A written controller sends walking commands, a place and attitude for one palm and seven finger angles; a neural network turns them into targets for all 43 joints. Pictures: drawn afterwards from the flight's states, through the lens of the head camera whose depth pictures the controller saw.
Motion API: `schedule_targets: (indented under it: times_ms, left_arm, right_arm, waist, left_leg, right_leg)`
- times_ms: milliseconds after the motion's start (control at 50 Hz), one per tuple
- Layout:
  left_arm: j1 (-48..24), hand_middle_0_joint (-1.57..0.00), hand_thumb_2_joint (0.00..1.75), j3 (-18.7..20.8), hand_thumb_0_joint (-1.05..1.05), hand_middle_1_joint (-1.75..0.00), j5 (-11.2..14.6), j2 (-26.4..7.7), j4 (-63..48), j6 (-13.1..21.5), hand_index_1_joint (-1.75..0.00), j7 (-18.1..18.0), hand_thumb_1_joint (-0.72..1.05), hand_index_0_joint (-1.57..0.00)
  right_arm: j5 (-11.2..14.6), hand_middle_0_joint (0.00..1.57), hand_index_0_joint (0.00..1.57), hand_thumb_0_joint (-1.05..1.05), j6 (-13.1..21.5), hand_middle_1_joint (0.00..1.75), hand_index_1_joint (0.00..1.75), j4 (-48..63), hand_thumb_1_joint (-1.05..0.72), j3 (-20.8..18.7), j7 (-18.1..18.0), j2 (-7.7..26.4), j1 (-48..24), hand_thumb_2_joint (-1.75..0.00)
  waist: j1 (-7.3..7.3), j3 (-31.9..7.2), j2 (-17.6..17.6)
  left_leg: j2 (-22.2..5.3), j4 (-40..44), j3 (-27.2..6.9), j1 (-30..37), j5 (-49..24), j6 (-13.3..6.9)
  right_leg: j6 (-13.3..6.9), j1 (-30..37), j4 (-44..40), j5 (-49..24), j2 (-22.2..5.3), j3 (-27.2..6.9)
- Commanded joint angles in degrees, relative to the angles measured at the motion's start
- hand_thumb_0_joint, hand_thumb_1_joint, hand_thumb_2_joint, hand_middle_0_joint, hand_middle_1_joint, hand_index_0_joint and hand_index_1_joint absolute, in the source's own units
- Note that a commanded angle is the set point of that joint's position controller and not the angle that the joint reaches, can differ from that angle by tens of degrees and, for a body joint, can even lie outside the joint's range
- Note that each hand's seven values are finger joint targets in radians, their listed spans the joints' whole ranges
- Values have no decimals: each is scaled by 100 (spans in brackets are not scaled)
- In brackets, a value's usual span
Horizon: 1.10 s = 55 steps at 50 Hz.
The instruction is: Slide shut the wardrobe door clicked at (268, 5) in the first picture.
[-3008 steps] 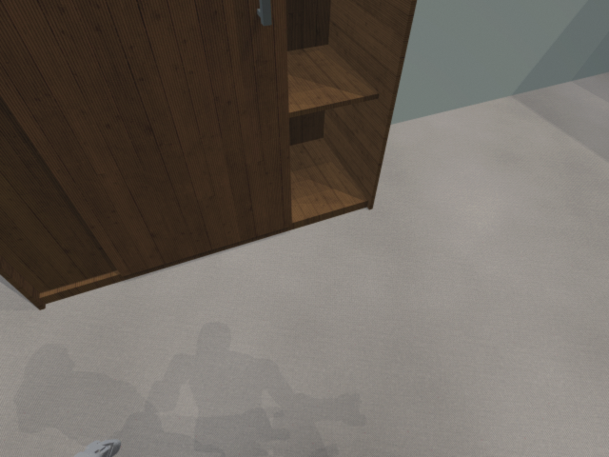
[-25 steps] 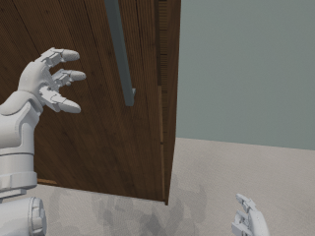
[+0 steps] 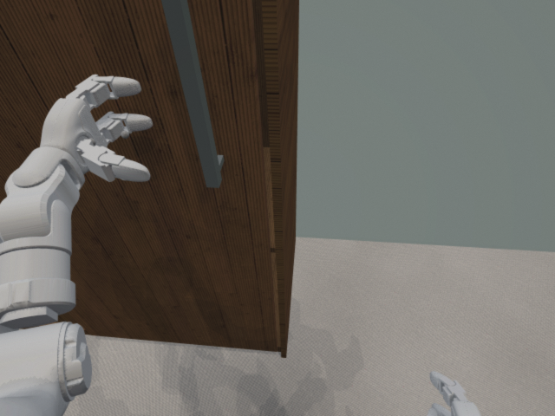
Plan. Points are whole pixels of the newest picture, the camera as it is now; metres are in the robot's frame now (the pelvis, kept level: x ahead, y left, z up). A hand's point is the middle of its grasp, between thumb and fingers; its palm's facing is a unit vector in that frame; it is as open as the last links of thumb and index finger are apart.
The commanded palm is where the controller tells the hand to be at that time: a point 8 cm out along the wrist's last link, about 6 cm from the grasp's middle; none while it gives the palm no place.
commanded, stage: move the hooked fingers beside the handle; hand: left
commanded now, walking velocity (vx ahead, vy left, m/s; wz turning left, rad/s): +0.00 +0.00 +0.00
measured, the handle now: (200, 91) +0.47 +0.13 +0.26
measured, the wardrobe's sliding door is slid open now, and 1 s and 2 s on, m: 0.01 0.01 0.01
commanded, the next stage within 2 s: feel for the door with the fingertips in 0.90 s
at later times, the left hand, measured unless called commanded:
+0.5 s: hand (134, 128) +0.40 +0.21 +0.25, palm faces -0.01 -1.00 -0.03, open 14.0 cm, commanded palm +0.38 +0.25 +0.24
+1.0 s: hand (139, 130) +0.41 +0.21 +0.24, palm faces +0.00 -1.00 -0.03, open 14.0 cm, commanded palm +0.39 +0.25 +0.24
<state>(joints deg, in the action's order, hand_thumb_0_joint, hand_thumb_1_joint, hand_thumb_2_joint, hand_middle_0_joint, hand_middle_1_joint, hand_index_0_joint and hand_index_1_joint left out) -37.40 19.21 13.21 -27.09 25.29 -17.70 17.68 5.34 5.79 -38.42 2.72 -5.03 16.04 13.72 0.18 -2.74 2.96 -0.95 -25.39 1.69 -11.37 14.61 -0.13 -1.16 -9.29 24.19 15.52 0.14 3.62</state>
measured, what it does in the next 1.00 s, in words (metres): stands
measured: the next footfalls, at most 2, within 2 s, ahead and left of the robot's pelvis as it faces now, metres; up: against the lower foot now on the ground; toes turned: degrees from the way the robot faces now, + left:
none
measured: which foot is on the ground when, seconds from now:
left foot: down 0.00-1.00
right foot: down 0.00-1.00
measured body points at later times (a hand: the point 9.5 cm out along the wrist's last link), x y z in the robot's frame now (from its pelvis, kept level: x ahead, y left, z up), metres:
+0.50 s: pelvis +0.00 +0.00 +0.00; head -0.01 -0.01 +0.45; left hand +0.40 +0.26 +0.25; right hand +0.14 -0.24 -0.10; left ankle -0.01 +0.12 -0.74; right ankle -0.03 -0.10 -0.74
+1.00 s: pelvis +0.00 +0.00 +0.00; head +0.00 -0.01 +0.45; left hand +0.41 +0.26 +0.24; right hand +0.14 -0.25 -0.10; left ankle -0.01 +0.12 -0.74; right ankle -0.03 -0.10 -0.74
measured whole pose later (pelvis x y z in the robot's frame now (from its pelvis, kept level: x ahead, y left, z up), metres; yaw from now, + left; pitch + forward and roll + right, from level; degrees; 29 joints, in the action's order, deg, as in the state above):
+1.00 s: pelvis +0.00 +0.00 +0.00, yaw +0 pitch +1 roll +0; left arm -40.1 18.0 12.3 -26.1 30.0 -15.4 15.4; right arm 5.1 4.7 -38.3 2.6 -5.1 15.3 14.3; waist 1.0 -3.1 2.8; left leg -1.0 -25.2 2.1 -11.8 14.8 -0.4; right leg -0.9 -9.6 23.5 15.2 0.2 3.1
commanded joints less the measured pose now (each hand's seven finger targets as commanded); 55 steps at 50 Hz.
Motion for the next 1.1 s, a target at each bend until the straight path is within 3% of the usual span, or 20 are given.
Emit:
schedule_targets:
  times_ms: [0,40,60,100,120,160,220,280,320,360,460,500,560,620,660,760,800,840,980,1080]
  left_arm:
    - [-3122,-30,30,85,0,-120,74,-1169,-1412,548,-120,-91,-50,-30]
    - [-2806,-30,30,271,0,-120,80,-1310,-1052,499,-120,-156,-50,-30]
    - [-2958,-30,30,141,0,-120,76,-1174,-1017,476,-120,-171,-50,-30]
    - [-2714,-30,30,466,0,-120,23,-1511,-687,407,-120,-261,-50,-30]
    - [-2620,-30,30,532,0,-120,-15,-1651,-708,438,-120,-292,-50,-30]
    - [-2873,-30,30,292,0,-120,-52,-1398,-899,492,-120,-298,-50,-30]
    - [-2823,-30,30,306,0,-120,-10,-1424,-933,603,-120,-252,-50,-30]
    - [-3133,-30,30,245,0,-120,-16,-1394,-1052,661,-120,-197,-50,-30]
    - [-3091,-30,30,106,0,-120,6,-1210,-1205,678,-120,-196,-50,-30]
    - [-2908,-30,30,331,0,-120,26,-1372,-1134,609,-120,-219,-50,-30]
    - [-2776,-30,30,101,0,-120,35,-1126,-839,425,-120,-242,-50,-30]
    - [-2906,-30,30,156,0,-120,23,-1242,-761,411,-120,-257,-50,-30]
    - [-3252,-30,30,289,0,-120,-39,-1490,-1011,595,-120,-315,-50,-30]
    - [-3294,-30,30,127,0,-120,-15,-1319,-1071,750,-120,-273,-50,-30]
    - [-3269,-30,30,226,0,-120,-9,-1398,-869,726,-120,-259,-50,-30]
    - [-3144,-30,30,21,0,-120,-27,-1164,-616,589,-120,-236,-50,-30]
    - [-2955,-30,30,293,0,-120,-39,-1424,-634,583,-120,-266,-50,-30]
    - [-2974,-30,30,251,0,-120,1,-1354,-727,617,-120,-258,-50,-30]
    - [-3116,-30,30,282,0,-120,-8,-1406,-989,670,-120,-246,-50,-30]
    - [-3030,-30,30,-126,0,-120,68,-779,-1311,577,-120,-289,-50,-30]
  right_arm:
    - [-29,20,20,0,341,30,30,879,-90,-238,-57,632,-649,-90]
    - [-25,20,20,0,305,30,30,834,-90,-238,-50,654,-619,-90]
    - [-36,20,20,0,293,30,30,813,-90,-232,-48,657,-609,-90]
    - [-43,20,20,0,245,30,30,791,-90,-252,-48,685,-556,-90]
    - [-58,20,20,0,191,30,30,804,-90,-248,-40,696,-523,-90]
    - [-44,20,20,0,181,30,30,885,-90,-244,-26,650,-578,-90]
    - [-50,20,20,0,144,30,30,915,-90,-249,-42,644,-554,-90]
    - [-36,20,20,0,190,30,30,905,-90,-240,-65,630,-592,-90]
    - [-35,20,20,0,214,30,30,924,-90,-246,-61,614,-589,-90]
    - [-44,20,20,0,231,30,30,910,-90,-248,-55,639,-594,-90]
    - [-20,20,20,0,173,30,30,847,-90,-243,-54,660,-586,-90]
    - [-17,20,20,0,163,30,30,822,-90,-254,-78,672,-573,-90]
    - [-40,20,20,0,179,30,30,851,-90,-256,-91,652,-573,-90]
    - [-50,20,20,0,198,30,30,841,-90,-243,-92,626,-552,-90]
    - [-50,20,20,0,215,30,30,811,-90,-240,-95,645,-526,-90]
    - [-26,20,20,0,195,30,30,816,-90,-249,-77,670,-504,-90]
    - [-37,20,20,0,182,30,30,839,-90,-258,-66,675,-497,-90]
    - [-42,20,20,0,165,30,30,855,-90,-261,-63,670,-502,-90]
    - [-49,20,20,0,191,30,30,876,-90,-269,-80,652,-498,-90]
    - [-40,20,20,0,228,30,30,854,-90,-273,-33,603,-580,-90]
  waist:
    - [107,-1705,90]
    - [35,-1517,-93]
    - [65,-1515,-35]
    - [-11,-1455,-281]
    - [-66,-1496,-195]
    - [20,-1539,-144]
    - [18,-1601,-267]
    - [95,-1616,-30]
    - [80,-1678,3]
    - [19,-1749,-73]
    - [77,-1348,-265]
    - [107,-1340,-299]
    - [101,-1592,-6]
    - [118,-1670,27]
    - [116,-1652,29]
    - [123,-1515,-57]
    - [45,-1613,-152]
    - [80,-1564,-268]
    - [90,-1732,16]
    - [123,-1757,101]
  left_leg:
    - [63,27,-252,1135,-2035,-196]
    - [52,54,-248,969,-1929,-197]
    - [60,76,-221,933,-1889,-191]
    - [55,90,-205,757,-1816,-206]
    - [58,123,-192,692,-1809,-189]
    - [50,117,-187,790,-1851,-201]
    - [33,121,-193,816,-1862,-211]
    - [33,107,-192,957,-1848,-210]
    - [22,89,-210,1061,-1968,-208]
    - [43,86,-221,1015,-1982,-207]
    - [42,136,-217,798,-1729,-207]
    - [49,135,-203,761,-1578,-223]
    - [52,124,-224,896,-1644,-218]
    - [36,111,-238,1006,-1776,-207]
    - [45,106,-250,993,-1789,-205]
    - [51,117,-219,861,-1749,-208]
    - [48,99,-236,843,-1843,-204]
    - [49,106,-206,824,-1851,-223]
    - [49,46,-209,999,-1995,-224]
    - [36,-11,-220,1188,-2251,-201]
  right_leg:
    - [-41,85,-138,-2299,-36,-135]
    - [-40,82,-169,-2208,-24,-141]
    - [-31,74,-167,-2219,-38,-147]
    - [-16,136,-177,-2197,-38,-158]
    - [-26,261,-182,-2159,-58,-161]
    - [-19,208,-175,-2237,-55,-172]
    - [-20,285,-182,-2227,-45,-169]
    - [-26,172,-197,-2213,-32,-189]
    - [-46,187,-187,-2224,-26,-166]
    - [-39,242,-182,-2302,-22,-177]
    - [-18,54,-233,-2083,-13,-142]
    - [0,2,-266,-1946,-21,-169]
    - [-28,111,-258,-1947,-33,-212]
    - [-47,159,-237,-2023,-26,-182]
    - [-47,128,-233,-2084,-13,-188]
    - [-33,75,-229,-2096,-21,-170]
    - [-41,177,-201,-2165,-18,-166]
    - [-19,202,-227,-2236,-16,-173]
    - [-35,185,-188,-2328,-8,-194]
    - [-40,99,-148,-2478,11,-141]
